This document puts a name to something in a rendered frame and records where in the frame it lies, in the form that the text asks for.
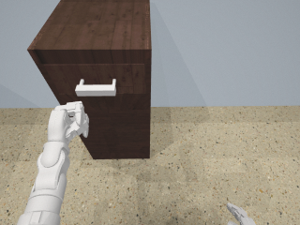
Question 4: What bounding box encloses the left robot forearm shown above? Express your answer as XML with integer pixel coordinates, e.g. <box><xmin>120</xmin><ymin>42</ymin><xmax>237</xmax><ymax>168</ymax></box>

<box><xmin>17</xmin><ymin>141</ymin><xmax>70</xmax><ymax>225</ymax></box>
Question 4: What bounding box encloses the cabinet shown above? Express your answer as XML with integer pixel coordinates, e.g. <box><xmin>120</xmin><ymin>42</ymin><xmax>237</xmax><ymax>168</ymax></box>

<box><xmin>27</xmin><ymin>0</ymin><xmax>152</xmax><ymax>159</ymax></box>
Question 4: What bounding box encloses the robot right hand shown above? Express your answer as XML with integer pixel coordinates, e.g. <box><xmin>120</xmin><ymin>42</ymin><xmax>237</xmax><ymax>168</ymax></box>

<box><xmin>227</xmin><ymin>202</ymin><xmax>256</xmax><ymax>225</ymax></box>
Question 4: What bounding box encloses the drawer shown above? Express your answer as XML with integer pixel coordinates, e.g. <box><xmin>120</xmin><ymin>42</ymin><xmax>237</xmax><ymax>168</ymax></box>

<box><xmin>44</xmin><ymin>63</ymin><xmax>145</xmax><ymax>94</ymax></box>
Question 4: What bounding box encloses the robot left hand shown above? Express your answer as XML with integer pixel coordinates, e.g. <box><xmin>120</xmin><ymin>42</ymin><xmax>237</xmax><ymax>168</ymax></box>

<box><xmin>47</xmin><ymin>101</ymin><xmax>89</xmax><ymax>146</ymax></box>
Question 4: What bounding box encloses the handle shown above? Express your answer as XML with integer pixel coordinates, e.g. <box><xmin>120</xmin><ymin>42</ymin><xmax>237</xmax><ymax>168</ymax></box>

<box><xmin>75</xmin><ymin>79</ymin><xmax>116</xmax><ymax>97</ymax></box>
